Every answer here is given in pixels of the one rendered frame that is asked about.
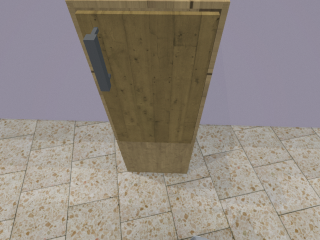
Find handle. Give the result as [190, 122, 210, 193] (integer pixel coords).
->
[83, 27, 111, 92]

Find cupboard door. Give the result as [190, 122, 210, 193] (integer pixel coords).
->
[75, 10, 220, 144]

